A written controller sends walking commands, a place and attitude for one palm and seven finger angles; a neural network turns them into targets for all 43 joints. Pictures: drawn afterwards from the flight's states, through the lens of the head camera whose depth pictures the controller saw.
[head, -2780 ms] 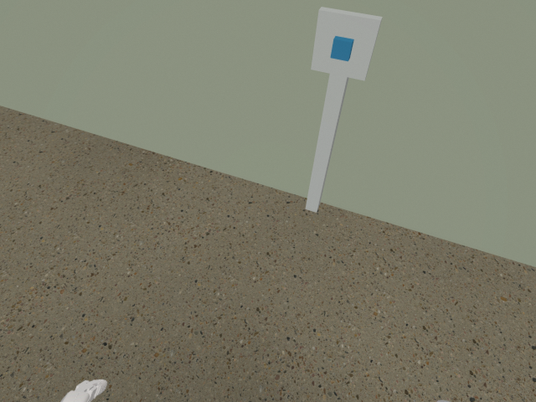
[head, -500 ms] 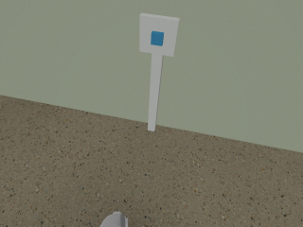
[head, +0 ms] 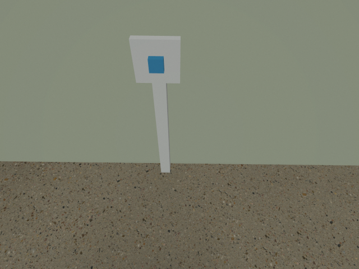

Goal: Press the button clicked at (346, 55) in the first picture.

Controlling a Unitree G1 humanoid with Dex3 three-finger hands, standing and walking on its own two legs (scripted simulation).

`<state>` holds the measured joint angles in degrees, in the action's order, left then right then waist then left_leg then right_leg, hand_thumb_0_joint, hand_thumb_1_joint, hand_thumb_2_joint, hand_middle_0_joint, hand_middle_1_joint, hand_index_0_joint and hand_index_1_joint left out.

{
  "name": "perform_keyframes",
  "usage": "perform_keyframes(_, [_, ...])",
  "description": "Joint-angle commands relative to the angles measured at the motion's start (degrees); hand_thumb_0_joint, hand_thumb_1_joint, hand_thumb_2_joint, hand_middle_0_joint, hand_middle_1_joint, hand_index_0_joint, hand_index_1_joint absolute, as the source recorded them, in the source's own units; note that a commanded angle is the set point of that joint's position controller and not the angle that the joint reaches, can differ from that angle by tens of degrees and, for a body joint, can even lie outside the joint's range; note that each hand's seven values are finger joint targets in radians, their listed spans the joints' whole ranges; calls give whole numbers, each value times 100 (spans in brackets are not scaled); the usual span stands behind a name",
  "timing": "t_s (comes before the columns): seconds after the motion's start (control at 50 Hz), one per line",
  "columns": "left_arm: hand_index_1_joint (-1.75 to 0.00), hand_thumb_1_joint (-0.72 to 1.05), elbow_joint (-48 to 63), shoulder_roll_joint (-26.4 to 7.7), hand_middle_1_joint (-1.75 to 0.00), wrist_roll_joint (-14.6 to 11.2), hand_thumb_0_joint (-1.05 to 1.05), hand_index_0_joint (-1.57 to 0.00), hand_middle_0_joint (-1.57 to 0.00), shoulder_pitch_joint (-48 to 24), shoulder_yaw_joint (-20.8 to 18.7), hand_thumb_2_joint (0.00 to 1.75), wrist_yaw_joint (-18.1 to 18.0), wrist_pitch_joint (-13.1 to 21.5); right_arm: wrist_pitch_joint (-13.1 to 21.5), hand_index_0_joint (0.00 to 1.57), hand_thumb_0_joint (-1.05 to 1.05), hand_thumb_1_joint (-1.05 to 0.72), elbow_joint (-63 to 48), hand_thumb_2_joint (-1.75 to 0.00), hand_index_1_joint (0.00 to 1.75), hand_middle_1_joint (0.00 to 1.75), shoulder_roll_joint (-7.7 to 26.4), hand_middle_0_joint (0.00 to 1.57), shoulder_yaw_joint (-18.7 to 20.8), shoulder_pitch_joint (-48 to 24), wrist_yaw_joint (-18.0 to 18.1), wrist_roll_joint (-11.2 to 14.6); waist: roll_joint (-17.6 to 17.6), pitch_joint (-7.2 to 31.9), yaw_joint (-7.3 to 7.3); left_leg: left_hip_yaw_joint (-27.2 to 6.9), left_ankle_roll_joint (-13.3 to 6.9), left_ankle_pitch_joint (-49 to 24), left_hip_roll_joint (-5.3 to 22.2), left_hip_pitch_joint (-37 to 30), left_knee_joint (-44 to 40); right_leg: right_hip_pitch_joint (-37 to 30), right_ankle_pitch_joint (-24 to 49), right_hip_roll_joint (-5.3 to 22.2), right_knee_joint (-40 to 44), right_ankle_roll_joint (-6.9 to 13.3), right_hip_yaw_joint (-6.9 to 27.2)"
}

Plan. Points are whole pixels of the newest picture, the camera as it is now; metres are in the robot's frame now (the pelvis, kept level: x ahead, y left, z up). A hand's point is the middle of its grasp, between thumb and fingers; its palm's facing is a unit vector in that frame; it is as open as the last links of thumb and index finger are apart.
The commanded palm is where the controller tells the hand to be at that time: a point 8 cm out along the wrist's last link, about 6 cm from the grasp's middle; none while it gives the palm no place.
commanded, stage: take the last steps up to it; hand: left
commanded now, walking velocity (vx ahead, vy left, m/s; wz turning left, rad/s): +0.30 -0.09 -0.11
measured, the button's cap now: (156, 64) +0.79 +0.11 +0.05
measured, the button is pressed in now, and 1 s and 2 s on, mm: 0 0 0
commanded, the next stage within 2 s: come to a stop and stand still in 0.64 s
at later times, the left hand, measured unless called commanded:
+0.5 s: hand out of the picture +0.10 +0.17 -0.20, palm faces +0.00 -0.99 -0.10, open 7.4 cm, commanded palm none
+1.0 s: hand (147, 187) +0.40 +0.12 -0.17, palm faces -0.01 -0.98 -0.21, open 7.3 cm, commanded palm none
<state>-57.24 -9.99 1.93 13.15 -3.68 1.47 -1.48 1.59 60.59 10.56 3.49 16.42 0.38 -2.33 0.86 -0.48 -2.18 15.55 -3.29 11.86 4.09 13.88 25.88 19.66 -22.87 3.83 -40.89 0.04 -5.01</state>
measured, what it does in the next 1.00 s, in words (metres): walks ahead: right foot, then left foot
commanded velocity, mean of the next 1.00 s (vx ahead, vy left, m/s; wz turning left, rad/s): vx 0.09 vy -0.01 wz -0.03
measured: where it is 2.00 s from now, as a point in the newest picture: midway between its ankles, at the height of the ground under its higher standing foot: outside the picture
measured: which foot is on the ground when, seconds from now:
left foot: down 0.00-0.08, up 0.10-0.40, down 0.42-0.84, up 0.86-1.00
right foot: up 0.00-0.04, down 0.06-0.42, up 0.44-0.80, down 0.82-1.00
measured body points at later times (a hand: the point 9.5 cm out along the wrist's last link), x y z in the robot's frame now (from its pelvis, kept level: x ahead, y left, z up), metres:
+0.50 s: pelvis +0.16 +0.01 -0.02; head +0.18 +0.04 +0.43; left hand +0.10 +0.22 -0.19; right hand +0.20 -0.23 -0.15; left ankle +0.20 +0.10 -0.74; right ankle +0.04 -0.11 -0.68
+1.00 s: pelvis +0.29 -0.05 -0.01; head +0.32 -0.07 +0.44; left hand +0.40 +0.17 -0.15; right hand +0.26 -0.27 -0.18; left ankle +0.23 +0.08 -0.69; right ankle +0.34 -0.15 -0.74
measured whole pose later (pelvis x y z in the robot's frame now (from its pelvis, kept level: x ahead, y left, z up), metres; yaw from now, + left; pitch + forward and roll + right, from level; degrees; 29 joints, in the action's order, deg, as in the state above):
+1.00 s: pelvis +0.29 -0.05 -0.01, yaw -1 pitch -1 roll +1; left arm -58.2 -6.9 1.1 5.4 -1.7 -1.8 1.2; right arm -2.2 64.1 9.0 3.2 15.9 1.6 -0.3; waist 1.8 -5.6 -1.4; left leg 3.1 2.2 31.2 2.1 18.7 54.9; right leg 17.9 -12.1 4.7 -31.4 1.8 -9.3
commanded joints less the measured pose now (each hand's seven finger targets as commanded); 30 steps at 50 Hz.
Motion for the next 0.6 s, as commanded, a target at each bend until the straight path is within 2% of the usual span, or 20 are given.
perform_keyframes(0.0, [-30, 90, 90, -214, -30, -3, 0, -20, -20, 472, -36, 90, -21, 159, 27, 20, 0, -90, -128, -90, 30, 30, 880, 20, 189, 248, 42, 26, 135, -54, 195, -1543, -174, 1815, 1462, 162, -1036, -845, 597, -238, 1486, 97, -253])
perform_keyframes(0.02, [-30, 90, -20, -308, -30, -5, 0, -20, -20, 729, -50, 90, -51, 191, 26, 20, 0, -90, -118, -90, 30, 30, 769, 20, 162, 217, 27, 49, -53, -69, 321, -1228, 13, 1865, 1243, 501, -603, -1360, 611, -114, 1925, 179, -99])
perform_keyframes(0.04, [-30, 90, -119, -587, -30, 10, 0, -20, -20, 978, -82, 90, -110, 226, 33, 20, 0, -90, -172, -90, 30, 30, 518, 20, 94, 155, -3, 88, -611, -74, 457, -770, 214, 1965, 870, 1261, 233, -1933, -176, 568, 2362, 478, 770])
perform_keyframes(0.06, [-30, 90, -236, -999, -30, 10, 0, -20, -20, 1261, -146, 90, -179, 243, 38, 20, 0, -90, -370, -90, 30, 30, 169, 20, -18, -130, -44, 114, -1577, -260, 620, -216, 439, 2038, 186, 2270, 1397, -2293, -945, 1442, 3020, 965, 2169])
perform_keyframes(0.08, [-30, 90, -303, -1134, -30, -65, 0, -20, -20, 1512, -191, 90, -239, 293, -3, 20, 0, -90, -531, -90, 30, 30, 373, 20, -9, -627, -55, 86, -1828, -461, 864, -662, 387, 2125, 198, 2698, 2394, -2027, -1335, 1757, 3429, 1293, 2805])
perform_keyframes(0.1, [-30, 90, -388, -969, -30, -58, 0, -20, -20, 1481, -154, 90, -279, 314, -17, 20, 0, -90, -574, -90, 30, 30, 421, 20, 26, -815, -72, 81, -1418, -713, 767, -937, 353, 1852, 267, 2898, 2946, -1895, -1217, 1750, 3460, 1369, 2792])
perform_keyframes(0.14, [-30, 90, -299, -768, -30, -30, 0, -20, -20, 987, -84, 90, -292, 384, -6, 20, 0, -90, -430, -90, 30, 30, 337, 20, 47, -534, -106, 58, -466, -630, 390, -1136, 401, 1274, 413, 2696, 3212, -1688, -166, 1478, 3115, 1209, 1847])
perform_keyframes(0.16, [-30, 90, -281, -718, -30, -31, 0, -20, -20, 877, -54, 90, -275, 429, -11, 20, 0, -90, -367, -90, 30, 30, 246, 20, 38, -361, -119, 50, -404, -560, 283, -1057, 444, 1052, 410, 2464, 3146, -1540, 375, 1286, 3021, 1097, 1434])
perform_keyframes(0.2, [-30, 90, -339, -655, -30, -26, 0, -20, -20, 853, -20, 90, -265, 490, -15, 20, 0, -90, -347, -90, 30, 30, 153, 20, 31, -240, -138, 67, -595, -570, 202, -978, 465, 813, 391, 2160, 2837, -1336, 876, 1160, 3039, 1037, 1118])
perform_keyframes(0.3, [-30, 90, -564, -716, -30, -20, 0, -20, -20, 952, -7, 90, -236, 507, 54, 20, 0, -90, -455, -90, 30, 30, 71, 20, 3, -372, -172, 106, -772, -660, 167, -797, 382, 519, 226, 1234, 1561, -963, 1177, 1008, 2789, 905, 866])
perform_keyframes(0.34, [-30, 90, -605, -729, -30, -57, 0, -20, -20, 886, -28, 90, -220, 486, 115, 20, 0, -90, -269, -90, 30, 30, 140, 20, 8, 138, -122, 87, -530, -493, -75, -551, 363, 126, -9, 210, 800, -757, 1468, 757, 2113, 731, 600])
perform_keyframes(0.36, [-30, 90, -623, -644, -30, -86, 0, -20, -20, 907, -23, 90, -207, 475, 163, 20, 0, -90, -54, -90, 30, 30, 316, 20, 46, 690, -76, 63, -128, -178, -274, -595, 328, -43, -36, -669, 375, -579, 1900, 503, 1177, 594, 362])
perform_keyframes(0.38, [-30, 90, -555, -381, -30, -125, 0, -20, -20, 1082, 3, 90, -169, 462, 217, 20, 0, -90, 117, -90, 30, 30, 851, 20, 162, 1417, 6, 3, 990, 386, -499, -1996, -7, 48, 955, -1763, -172, 163, 1336, 11, -330, 295, 34])
perform_keyframes(0.4, [-30, 90, -354, -213, -30, -140, 0, -20, -20, 1019, 44, 90, -111, 436, 181, 20, 0, -90, 206, -90, 30, 30, 1444, 20, 269, 1930, 66, 23, 1974, 594, -552, -3873, -581, 234, 2257, -2184, -995, 1174, -914, -537, -1977, 119, -188])
perform_keyframes(0.42, [-30, 90, -257, -333, -30, -70, 0, -20, -20, 750, 18, 90, -135, 401, 146, 20, 0, -90, 234, -90, 30, 30, 1379, 20, 243, 1728, 124, 44, 1412, 472, -541, -4156, -724, 940, 2463, -1822, -1341, 1481, -979, -349, -2820, 230, 389])
perform_keyframes(0.44, [-30, 90, -234, -274, -30, -55, 0, -20, -20, 426, 8, 90, -114, 386, 150, 20, 0, -90, 138, -90, 30, 30, 1151, 20, 203, 1281, 149, 62, 1054, -73, -420, -3866, -701, 1071, 2321, -1189, -1424, 1757, -442, -54, -3173, 236, 513])
perform_keyframes(0.46, [-30, 90, -255, -259, -30, -28, 0, -20, -20, 283, -11, 90, -69, 380, 191, 20, 0, -90, 47, -90, 30, 30, 787, 20, 115, 937, 154, 58, 735, -452, -288, -3398, -632, 722, 2107, -730, -1483, 1767, 27, 165, -3160, 192, 575])
perform_keyframes(0.5, [-30, 90, -397, -80, -30, -6, 0, -20, -20, 566, -9, 90, -31, 310, 287, 20, 0, -90, 21, -90, 30, 30, 401, 20, 10, 544, 185, 82, 410, -438, 61, -2408, -459, -272, 1773, -372, -1434, 1312, 418, 306, -2712, 65, 502])
perform_keyframes(0.52, [-30, 90, -453, 8, -30, -11, 0, -20, -20, 755, 6, 90, -36, 264, 298, 20, 0, -90, -3, -90, 30, 30, 438, 20, 2, 437, 174, 78, 522, -262, 159, -1918, -407, -655, 1586, -346, -1364, 1116, 483, 299, -2420, 6, 436])
perform_keyframes(0.58, [-30, 90, -361, 58, -30, -30, 0, -20, -20, 565, 17, 90, -44, 202, 279, 20, 0, -90, 37, -90, 30, 30, 450, 20, 8, 489, 155, 88, 540, -298, 161, -1430, -434, -1309, 1370, -351, -1336, 946, 659, 278, -1483, -88, 221])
